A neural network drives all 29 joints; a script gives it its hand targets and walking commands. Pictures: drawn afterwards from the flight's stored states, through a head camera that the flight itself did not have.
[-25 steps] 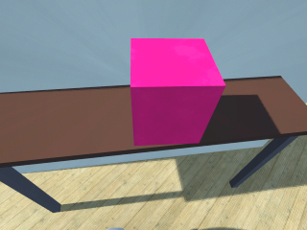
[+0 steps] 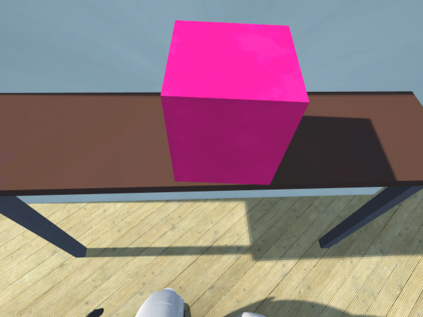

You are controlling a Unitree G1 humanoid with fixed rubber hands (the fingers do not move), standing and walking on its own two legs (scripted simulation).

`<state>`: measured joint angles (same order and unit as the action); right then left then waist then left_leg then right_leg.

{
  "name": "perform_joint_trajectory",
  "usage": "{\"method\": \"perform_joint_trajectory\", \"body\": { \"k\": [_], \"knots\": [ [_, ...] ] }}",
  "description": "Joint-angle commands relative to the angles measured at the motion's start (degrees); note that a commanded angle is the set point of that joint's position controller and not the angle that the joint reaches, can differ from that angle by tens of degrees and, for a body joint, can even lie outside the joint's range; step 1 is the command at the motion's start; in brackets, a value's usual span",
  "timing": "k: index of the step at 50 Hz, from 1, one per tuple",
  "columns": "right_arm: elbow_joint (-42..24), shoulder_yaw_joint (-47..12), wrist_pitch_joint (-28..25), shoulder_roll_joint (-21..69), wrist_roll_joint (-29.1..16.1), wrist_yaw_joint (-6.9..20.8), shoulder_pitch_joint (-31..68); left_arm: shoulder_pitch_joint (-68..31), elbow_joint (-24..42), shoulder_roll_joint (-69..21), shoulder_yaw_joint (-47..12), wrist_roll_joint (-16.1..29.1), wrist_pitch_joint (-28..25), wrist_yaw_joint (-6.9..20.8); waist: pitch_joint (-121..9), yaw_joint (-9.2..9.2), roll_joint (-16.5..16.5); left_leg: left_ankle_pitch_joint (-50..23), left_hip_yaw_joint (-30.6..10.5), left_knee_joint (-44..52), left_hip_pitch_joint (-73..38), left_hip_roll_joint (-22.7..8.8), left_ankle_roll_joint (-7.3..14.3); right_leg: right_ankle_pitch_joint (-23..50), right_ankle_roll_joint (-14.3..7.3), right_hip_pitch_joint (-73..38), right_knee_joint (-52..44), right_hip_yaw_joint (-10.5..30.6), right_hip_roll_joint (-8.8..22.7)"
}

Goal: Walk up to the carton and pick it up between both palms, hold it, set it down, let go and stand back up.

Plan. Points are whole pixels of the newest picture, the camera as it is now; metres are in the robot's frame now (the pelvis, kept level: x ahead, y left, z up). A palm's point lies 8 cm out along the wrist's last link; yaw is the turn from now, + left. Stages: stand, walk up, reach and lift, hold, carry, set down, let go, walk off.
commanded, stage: walk up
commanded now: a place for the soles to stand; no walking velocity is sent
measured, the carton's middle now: (226, 110) +0.47 -0.01 +0.09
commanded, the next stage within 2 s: stand in 1.76 s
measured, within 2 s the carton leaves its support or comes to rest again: neither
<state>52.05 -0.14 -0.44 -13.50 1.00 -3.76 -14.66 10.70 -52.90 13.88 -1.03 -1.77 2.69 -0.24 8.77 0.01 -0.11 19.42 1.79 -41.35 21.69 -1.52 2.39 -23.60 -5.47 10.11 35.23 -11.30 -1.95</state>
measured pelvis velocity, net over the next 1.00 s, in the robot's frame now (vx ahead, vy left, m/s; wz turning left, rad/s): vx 0.01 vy -0.02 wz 0.00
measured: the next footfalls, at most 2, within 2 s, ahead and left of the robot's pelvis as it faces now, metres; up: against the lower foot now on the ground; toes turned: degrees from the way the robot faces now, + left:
right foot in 0.22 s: +0.01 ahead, -0.15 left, +0.00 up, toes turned -3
left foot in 0.38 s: +0.08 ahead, +0.09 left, +0.00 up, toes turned +0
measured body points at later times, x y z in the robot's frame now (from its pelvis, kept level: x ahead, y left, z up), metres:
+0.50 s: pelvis +0.00 -0.05 +0.01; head +0.02 -0.05 +0.46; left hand +0.04 +0.19 -0.14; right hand +0.07 -0.29 -0.14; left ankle +0.04 +0.09 -0.72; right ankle -0.03 -0.15 -0.72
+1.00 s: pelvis +0.01 -0.02 +0.02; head +0.02 -0.01 +0.47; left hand +0.05 +0.22 -0.14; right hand +0.05 -0.27 -0.13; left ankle +0.04 +0.09 -0.72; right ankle -0.03 -0.15 -0.72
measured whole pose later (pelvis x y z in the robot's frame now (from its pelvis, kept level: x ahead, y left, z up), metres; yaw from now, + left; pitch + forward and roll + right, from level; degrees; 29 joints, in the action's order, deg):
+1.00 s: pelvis +0.01 -0.02 +0.02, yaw +0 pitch -3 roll -1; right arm 60.4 -2.1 -0.2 -12.6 0.3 -0.8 -11.9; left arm 13.2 -58.2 13.1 -1.6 -0.4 -0.2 -0.5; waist 4.6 0.0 -0.8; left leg 12.2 -0.4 -28.8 13.7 -0.5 0.2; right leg -17.8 0.7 5.9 26.6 -2.6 1.2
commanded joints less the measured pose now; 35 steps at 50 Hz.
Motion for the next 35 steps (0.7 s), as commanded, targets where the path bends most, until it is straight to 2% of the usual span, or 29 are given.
{"method": "perform_joint_trajectory", "body": {
  "k": [1, 2, 3, 4, 5, 6, 7, 8, 9, 10, 11, 12, 13, 14, 16, 17, 18, 19, 20, 21, 23, 24, 25, 26, 27, 28, 30, 34, 35],
  "knots": [
    [-2.9, 0.9, -1.8, -2.7, -0.1, 0.1, -4.9, 3.2, 1.3, 9.6, 2.2, 0.9, -0.8, -0.8, -11.6, 2.09, -3.8, -20.1, -3.1, 9.1, -11.6, -2.3, 3.0, 48.0, 3.8, 0.0, -1.3, 12.5, 15.9],
    [-2.2, 2.4, -1.4, -7.2, 0.2, 0.1, -7.8, 2.6, 2.5, 10.3, 2.9, 1.3, -0.6, -0.8, -13.5, 3.78, -1.4, -33.4, -9.6, 7.7, -17.2, -8.5, 6.5, 37.8, 5.7, 5.3, 4.6, 9.5, 10.6],
    [-2.5, 2.5, -1.1, -11.8, 0.0, 0.4, -7.6, 4.2, 3.6, 7.5, 2.5, 1.2, 0.1, -0.7, -16.0, 3.33, 6.2, -35.1, -20.3, 11.4, -17.6, -16.6, 12.4, 20.5, 8.1, 8.3, 12.0, 9.0, 5.2],
    [-2.4, 2.5, -0.8, -11.2, 0.0, 0.1, -7.5, 3.1, 3.8, 7.8, 3.0, 0.6, 1.0, -0.9, -15.2, 4.05, 11.4, -31.2, -29.7, 16.6, -14.4, -21.9, 16.2, -4.4, 8.9, 9.2, 17.8, 10.3, 2.2],
    [-3.1, 3.4, -0.7, -12.7, 0.7, -0.5, -4.9, 1.0, 5.3, 5.9, 2.6, 0.1, 1.3, -1.0, -13.5, 5.46, 13.0, -24.2, -31.1, 18.9, -13.5, -24.8, 18.1, -14.9, 8.5, 12.8, 23.7, 14.6, 4.5],
    [-3.8, 3.1, -0.6, -13.4, 0.6, -0.7, -2.5, 0.4, 5.4, 6.1, 2.6, -0.3, 1.2, -0.9, -10.5, 4.34, 10.3, -20.8, -29.9, 18.4, -13.6, -24.9, 17.3, -18.3, 8.5, 17.4, 27.2, 16.9, 5.3],
    [-4.0, 3.3, -0.7, -12.4, 0.7, -0.7, 0.3, 3.4, 5.0, 5.2, 3.0, -0.1, 0.7, -0.6, -9.2, 3.50, 11.5, -11.9, -25.5, 20.0, -8.6, -23.6, 16.0, -16.0, 8.4, 14.0, 25.6, 18.0, 7.0],
    [-4.6, 2.3, -0.7, -10.4, 0.9, -0.5, 4.5, 5.3, 5.1, 5.6, 3.5, 0.8, -0.1, -0.4, -7.8, 1.52, 9.2, -8.8, -23.5, 19.5, -3.1, -23.0, 13.0, -14.3, 8.4, 12.2, 22.0, 20.9, 7.6],
    [-4.4, 2.0, -0.3, -10.4, 1.4, 0.0, 6.8, 7.7, 4.8, 4.3, 3.5, 1.3, -1.1, 0.1, -6.4, -1.26, 9.0, -6.9, -17.0, 19.6, 4.4, -18.9, 9.5, -6.8, 7.1, 4.4, 12.1, 15.7, 6.5],
    [-4.2, 1.6, 0.3, -9.3, 1.4, 0.9, 10.4, 13.2, 2.7, 1.3, 2.5, 1.5, -2.2, 0.3, -8.6, -3.30, 6.2, -4.7, -8.3, 15.1, 4.1, -11.8, 6.0, 1.9, 6.2, -1.9, -2.7, 9.9, 4.4],
    [-2.1, 2.0, 1.3, -9.0, 1.3, 2.1, 8.7, 17.7, 1.7, 2.3, 2.8, 1.0, -3.1, 0.7, -10.1, -4.32, 2.8, 2.9, -2.2, 6.7, 7.0, -6.0, 3.5, 8.9, 6.8, -7.8, -8.0, 11.9, 2.7],
    [-2.0, 0.8, 1.6, -4.5, 0.0, 2.4, 5.6, 14.9, 2.9, 8.4, 4.3, 0.5, -3.8, 0.4, -8.2, -2.98, -11.3, 3.2, -1.2, -1.2, 11.4, -3.2, 0.5, 7.7, 4.9, -7.5, -12.4, 22.4, 10.6],
    [-3.5, 1.3, 2.8, -5.2, 0.0, 2.3, 7.7, 13.0, 5.4, 10.1, 3.8, 0.7, -3.7, -0.3, -4.5, -3.96, -11.6, 15.7, -4.3, -2.9, 8.9, 0.7, -3.4, 5.2, -0.8, 5.8, -20.7, 39.5, 21.7],
    [-2.3, 1.3, 3.3, -5.3, 0.4, 2.5, 8.8, 8.9, 5.0, 8.9, 3.8, 0.8, -3.6, -0.6, 2.7, -2.00, -8.1, 12.0, -7.1, -7.3, 5.3, -1.5, -3.9, -0.9, -2.7, 13.0, -22.9, 40.3, 20.5],
    [-1.9, 1.2, 2.4, -4.5, -0.3, 2.8, 7.4, 4.8, 5.9, 10.4, 3.3, 0.7, -4.4, -1.5, -0.6, 0.24, -6.9, 9.1, -5.3, -4.4, 5.0, -1.7, -4.2, 15.7, -3.0, 4.5, -19.1, 34.4, 20.0],
    [-1.1, 1.4, 1.6, -5.0, 0.4, 2.6, 4.8, 3.0, 6.8, 9.8, 3.7, 1.0, -5.0, -1.4, 0.2, 0.74, -7.3, 7.8, -4.4, -2.5, 1.5, -2.9, -3.2, 24.4, -2.3, 5.6, -17.1, 27.9, 18.5],
    [-0.6, 1.0, 0.9, -4.4, 0.8, 2.7, 5.1, 2.1, 6.6, 8.6, 3.0, 0.5, -4.8, -1.0, -3.0, 0.81, -9.4, 5.9, -3.1, 0.9, -1.3, -2.2, -3.4, 27.6, -2.3, 3.2, -15.3, 26.2, 17.2],
    [-0.4, 0.5, 0.5, -3.5, 0.2, 2.8, 4.2, 3.1, 5.7, 6.5, 2.7, 1.0, -4.8, -0.7, -3.5, 1.04, -7.3, -0.8, -2.2, 7.4, -4.4, -1.9, -3.5, 41.0, -0.3, 0.1, -11.9, 21.1, 15.0],
    [-0.6, 1.1, 0.3, -3.1, 0.3, 2.7, 3.6, 3.4, 5.0, 6.3, 2.4, 1.3, -5.1, -0.5, -7.7, 1.03, -9.1, -10.7, -2.9, 11.3, -9.7, -2.4, -2.4, 44.9, 1.5, -0.3, -10.2, 19.0, 14.6],
    [0.3, 1.4, 0.0, -4.4, 0.1, 3.0, 4.8, 4.8, 4.2, 6.4, 2.6, 1.5, -5.0, -0.4, -8.3, 0.53, -7.6, -17.5, -4.7, 11.4, -12.4, -2.5, -2.2, 40.7, 3.3, 0.8, -11.3, 17.7, 12.4],
    [-0.2, 1.0, 0.4, -6.3, 0.2, 3.5, 5.1, 5.9, 4.2, 5.9, 2.8, 1.6, -3.9, -0.6, -8.5, -0.15, -4.0, -17.8, -5.4, 12.0, -11.8, -3.9, -1.6, 22.7, 2.9, 1.4, -13.5, 16.5, 10.4],
    [0.6, 0.9, 0.7, -5.8, -0.2, 3.5, 5.4, 6.5, 3.6, 5.6, 2.5, 1.2, -4.3, -0.7, -8.3, -0.72, -0.3, -17.0, -5.5, 12.9, -12.0, -3.7, -1.5, 21.3, 2.8, -1.3, -13.4, 15.9, 10.4],
    [0.3, 0.7, 0.7, -5.8, 0.1, 3.3, 5.6, 6.6, 3.2, 4.8, 2.1, 1.2, -3.9, -0.5, -7.2, -1.29, -2.4, -16.3, -5.1, 13.7, -11.7, -3.5, -1.5, 20.8, 3.2, 1.1, -14.1, 15.6, 9.9],
    [0.6, 0.4, 1.0, -5.1, -0.3, 3.2, 5.4, 5.5, 2.9, 6.8, 2.4, 1.3, -3.8, -0.8, -5.8, 0.18, -1.3, -14.8, -5.3, 14.6, -10.9, -3.3, -1.6, 21.4, 2.7, 0.3, -14.3, 15.9, 9.3],
    [1.1, 0.6, 0.3, -5.9, -0.4, 2.9, 3.3, 6.0, 2.1, 6.4, 2.1, 1.2, -3.9, -0.6, -7.8, 0.25, -2.0, -17.1, -6.3, 14.9, -12.6, -3.9, -1.2, 21.3, 2.5, -0.7, -14.1, 14.2, 9.5],
    [1.9, -0.3, 0.4, -5.4, 0.0, 2.8, 4.9, 6.7, 2.2, 7.2, 2.5, 1.4, -3.6, -0.4, -5.4, -1.50, -0.4, -16.3, -5.0, 15.4, -10.8, -3.1, -1.9, 18.4, 3.3, 0.5, -14.6, 16.0, 9.8],
    [2.8, 0.1, 0.4, -6.6, -0.4, 2.8, 2.4, 6.2, 1.2, 5.3, 1.5, 1.2, -3.9, -0.5, -4.4, 0.16, -0.2, -16.0, -6.3, 16.2, -11.4, -3.7, -1.8, 18.2, 2.0, 0.0, -15.8, 15.6, 9.9],
    [3.5, -0.7, -0.3, -5.6, -0.1, 2.8, 2.8, 6.0, 0.8, 5.0, 1.7, 1.7, -3.9, -0.3, -8.0, -0.52, 0.6, -15.2, -6.8, 16.8, -12.1, -4.4, -0.8, 12.3, 2.3, -0.9, -15.2, 14.9, 8.2],
    [3.8, -0.4, -0.1, -5.8, -0.2, 2.7, 2.5, 6.4, 0.2, 5.8, 1.2, 1.4, -3.8, -0.7, -6.7, 0.26, 0.7, -16.1, -6.6, 16.6, -11.9, -4.8, -0.6, 14.8, 2.5, 0.3, -15.6, 14.4, 8.6]
  ]
}}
